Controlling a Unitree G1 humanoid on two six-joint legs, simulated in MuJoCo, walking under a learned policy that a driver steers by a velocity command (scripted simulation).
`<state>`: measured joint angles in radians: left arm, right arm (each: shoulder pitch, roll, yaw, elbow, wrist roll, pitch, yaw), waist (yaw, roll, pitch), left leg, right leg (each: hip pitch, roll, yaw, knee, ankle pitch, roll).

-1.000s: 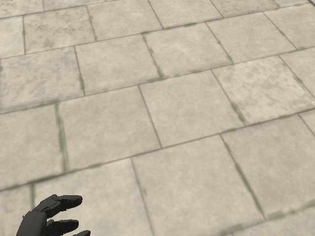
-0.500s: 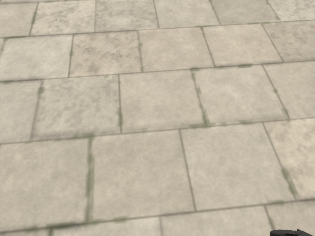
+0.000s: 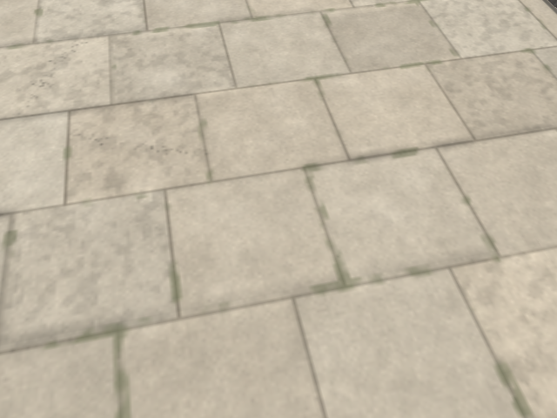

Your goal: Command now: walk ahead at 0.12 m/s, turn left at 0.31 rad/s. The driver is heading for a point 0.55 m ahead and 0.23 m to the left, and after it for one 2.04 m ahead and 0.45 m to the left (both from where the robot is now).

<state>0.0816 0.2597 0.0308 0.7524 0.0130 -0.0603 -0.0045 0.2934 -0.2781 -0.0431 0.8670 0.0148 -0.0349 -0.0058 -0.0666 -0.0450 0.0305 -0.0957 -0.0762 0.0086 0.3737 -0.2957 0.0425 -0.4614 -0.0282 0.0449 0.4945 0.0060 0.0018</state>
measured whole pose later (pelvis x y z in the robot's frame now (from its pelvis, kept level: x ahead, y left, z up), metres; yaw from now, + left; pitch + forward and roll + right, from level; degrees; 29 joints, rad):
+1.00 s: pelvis +0.10 +0.03 +0.01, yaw +32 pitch +2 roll +0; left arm 0.26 0.28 0.08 0.88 0.00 -0.09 0.00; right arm 0.24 -0.31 -0.07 0.69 0.02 -0.02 -0.02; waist 0.03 0.04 -0.03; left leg -0.48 -0.07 -0.12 0.96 -0.39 0.03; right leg -0.15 0.02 0.02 0.39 -0.28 -0.02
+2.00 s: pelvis +0.48 +0.30 -0.01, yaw +15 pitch +2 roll +1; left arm 0.15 0.31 0.07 0.67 0.00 -0.02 -0.02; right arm 0.14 -0.31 -0.05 0.69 -0.01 -0.04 -0.03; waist 0.01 0.01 0.09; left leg -0.55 0.03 -0.08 1.18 -0.46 -0.06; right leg -0.41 0.11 0.04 0.46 -0.09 -0.10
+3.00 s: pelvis +0.53 +0.33 +0.00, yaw -10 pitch +0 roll -1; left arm 0.11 0.22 0.02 0.71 0.01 0.02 0.01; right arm 0.19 -0.29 -0.06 0.79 0.00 0.02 -0.03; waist -0.02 0.04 0.03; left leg -0.24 0.06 -0.02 0.56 -0.29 -0.08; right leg -0.24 0.06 0.01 0.49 -0.25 -0.05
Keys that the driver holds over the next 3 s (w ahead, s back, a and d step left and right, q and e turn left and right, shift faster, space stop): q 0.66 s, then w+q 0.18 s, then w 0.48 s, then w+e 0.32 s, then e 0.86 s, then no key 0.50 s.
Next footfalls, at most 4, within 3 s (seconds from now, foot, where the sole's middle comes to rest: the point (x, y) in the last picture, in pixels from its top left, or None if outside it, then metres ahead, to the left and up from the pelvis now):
0.02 right None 0.16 -0.12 -0.77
0.40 left None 0.06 0.13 -0.77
0.88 right None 0.16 -0.07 -0.77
1.28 left None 0.24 0.32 -0.77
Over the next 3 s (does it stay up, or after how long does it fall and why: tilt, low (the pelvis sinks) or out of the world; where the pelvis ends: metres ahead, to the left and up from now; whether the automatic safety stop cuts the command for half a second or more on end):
stays up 0.53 0.33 0.00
